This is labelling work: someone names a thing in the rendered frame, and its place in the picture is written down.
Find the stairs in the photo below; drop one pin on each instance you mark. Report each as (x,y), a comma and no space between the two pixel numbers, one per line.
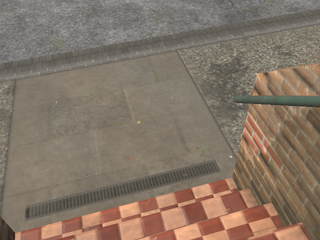
(213,211)

